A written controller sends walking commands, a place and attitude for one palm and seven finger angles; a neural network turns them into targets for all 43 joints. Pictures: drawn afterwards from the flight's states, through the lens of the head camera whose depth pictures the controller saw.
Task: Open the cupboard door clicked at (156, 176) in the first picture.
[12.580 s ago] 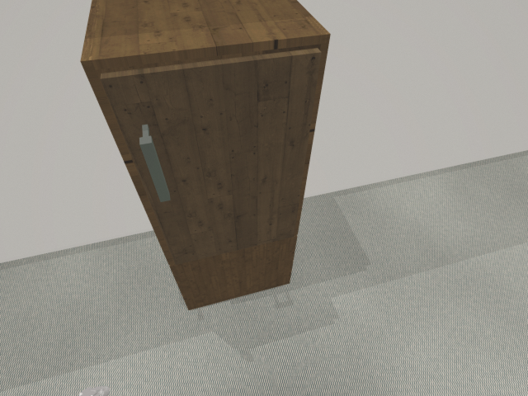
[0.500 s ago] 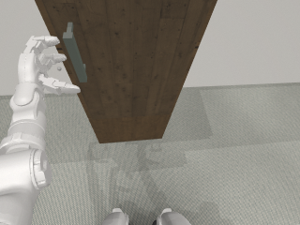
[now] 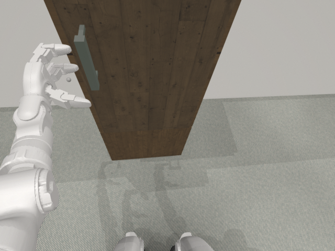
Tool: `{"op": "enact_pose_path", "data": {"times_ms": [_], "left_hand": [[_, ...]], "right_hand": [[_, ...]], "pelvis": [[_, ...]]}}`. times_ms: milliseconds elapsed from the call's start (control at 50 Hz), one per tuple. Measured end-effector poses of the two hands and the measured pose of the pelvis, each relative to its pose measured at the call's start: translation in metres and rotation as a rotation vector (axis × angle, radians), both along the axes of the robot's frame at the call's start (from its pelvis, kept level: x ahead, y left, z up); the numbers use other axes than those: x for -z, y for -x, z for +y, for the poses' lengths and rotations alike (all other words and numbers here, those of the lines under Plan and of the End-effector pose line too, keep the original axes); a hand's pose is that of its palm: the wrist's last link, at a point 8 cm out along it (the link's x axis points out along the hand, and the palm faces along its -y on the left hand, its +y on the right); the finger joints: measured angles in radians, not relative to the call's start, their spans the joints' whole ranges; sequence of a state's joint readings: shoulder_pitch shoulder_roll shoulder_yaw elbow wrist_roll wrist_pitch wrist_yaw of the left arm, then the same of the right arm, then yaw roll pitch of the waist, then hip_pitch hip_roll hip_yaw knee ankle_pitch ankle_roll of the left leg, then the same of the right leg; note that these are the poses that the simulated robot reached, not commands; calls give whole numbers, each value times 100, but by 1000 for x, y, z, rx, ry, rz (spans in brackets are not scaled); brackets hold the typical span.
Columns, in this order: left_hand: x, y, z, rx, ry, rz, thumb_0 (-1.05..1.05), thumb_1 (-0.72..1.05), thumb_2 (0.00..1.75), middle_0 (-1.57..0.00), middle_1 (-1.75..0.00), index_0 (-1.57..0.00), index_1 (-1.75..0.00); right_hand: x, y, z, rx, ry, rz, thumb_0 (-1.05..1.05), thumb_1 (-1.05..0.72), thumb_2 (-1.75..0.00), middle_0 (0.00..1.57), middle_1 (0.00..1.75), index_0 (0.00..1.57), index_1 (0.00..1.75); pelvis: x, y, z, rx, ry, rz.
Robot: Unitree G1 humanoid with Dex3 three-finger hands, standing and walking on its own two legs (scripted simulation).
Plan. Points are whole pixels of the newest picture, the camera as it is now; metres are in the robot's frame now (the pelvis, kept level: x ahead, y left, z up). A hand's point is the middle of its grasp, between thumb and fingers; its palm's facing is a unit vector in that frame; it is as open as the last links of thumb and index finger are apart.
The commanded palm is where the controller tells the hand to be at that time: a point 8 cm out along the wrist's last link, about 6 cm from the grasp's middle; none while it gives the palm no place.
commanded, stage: move the hooked fingers beside the handle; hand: left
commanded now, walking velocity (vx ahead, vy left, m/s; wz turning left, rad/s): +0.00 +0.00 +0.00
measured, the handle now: (89, 60) +0.55 +0.17 +0.09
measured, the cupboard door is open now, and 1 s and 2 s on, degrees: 0 0 0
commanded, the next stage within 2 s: slide the fingers in behind the handle in 0.46 s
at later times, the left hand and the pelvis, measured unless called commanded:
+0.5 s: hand (67, 80) +0.49 +0.21 +0.09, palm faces +0.07 -1.00 +0.00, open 14.0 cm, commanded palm +0.46 +0.26 +0.09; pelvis +0.00 -0.01 +0.00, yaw +0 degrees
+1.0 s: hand (77, 78) +0.49 +0.19 +0.09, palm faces +0.07 -1.00 +0.00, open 14.0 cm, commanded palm +0.46 +0.23 +0.09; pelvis +0.00 -0.01 +0.00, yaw -1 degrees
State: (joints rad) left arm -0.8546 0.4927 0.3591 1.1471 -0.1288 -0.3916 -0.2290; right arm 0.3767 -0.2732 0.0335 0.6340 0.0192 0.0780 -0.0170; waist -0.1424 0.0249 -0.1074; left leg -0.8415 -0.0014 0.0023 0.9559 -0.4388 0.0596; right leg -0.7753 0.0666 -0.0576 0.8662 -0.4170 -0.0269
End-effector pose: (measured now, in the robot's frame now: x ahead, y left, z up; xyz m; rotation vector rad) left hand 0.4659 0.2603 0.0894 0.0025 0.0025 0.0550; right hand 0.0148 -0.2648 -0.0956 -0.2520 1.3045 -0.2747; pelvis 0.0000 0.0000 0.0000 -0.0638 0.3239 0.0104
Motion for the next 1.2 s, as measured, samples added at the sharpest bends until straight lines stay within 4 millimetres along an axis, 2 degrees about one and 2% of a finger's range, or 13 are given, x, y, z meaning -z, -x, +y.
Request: {"op": "enact_pose_path", "data": {"times_ms": [160,320,520,680,820,900,1200], "left_hand": [[-2,-6,-1,-18,-10,4,-1,-50,30,-30,-120,-30,-120],[-8,2,7,-17,-13,-2,-1,-50,30,-30,-120,-30,-120],[-3,5,0,-14,3,-2,-1,-50,30,-30,-120,-30,-120],[-9,5,2,-10,-16,-14,-1,-50,30,-30,-120,-30,-120],[-5,3,-11,9,11,5,-1,-50,30,-30,-120,-30,-120],[0,1,-17,-4,18,10,-1,-50,30,-30,-120,-30,-120],[-1,-2,-21,-4,13,7,-1,-50,30,-30,-120,-30,-120]], "right_hand": [[0,9,-2,20,5,-3,1,-90,-90,20,30,20,30],[-1,19,-1,38,-11,27,1,-90,-90,20,30,20,30],[-2,8,-6,20,2,2,1,-90,-90,20,30,20,30],[-3,0,-7,13,2,-25,1,-90,-90,20,30,20,30],[0,-3,-5,1,-11,-22,1,-90,-90,20,30,20,30],[0,-3,-4,4,-13,-30,1,-90,-90,20,30,20,30],[1,8,-1,23,-23,-3,1,-90,-90,20,30,20,30]], "pelvis": [[1,1,-2,13,-4,6],[-2,-2,-4,17,-6,-4],[-2,-1,-5,10,-6,-8],[-2,-1,-6,10,-6,-10],[-2,-2,-5,4,-7,-11],[-1,-1,-6,9,-9,-6],[-1,-3,-5,11,-7,-7]]}}
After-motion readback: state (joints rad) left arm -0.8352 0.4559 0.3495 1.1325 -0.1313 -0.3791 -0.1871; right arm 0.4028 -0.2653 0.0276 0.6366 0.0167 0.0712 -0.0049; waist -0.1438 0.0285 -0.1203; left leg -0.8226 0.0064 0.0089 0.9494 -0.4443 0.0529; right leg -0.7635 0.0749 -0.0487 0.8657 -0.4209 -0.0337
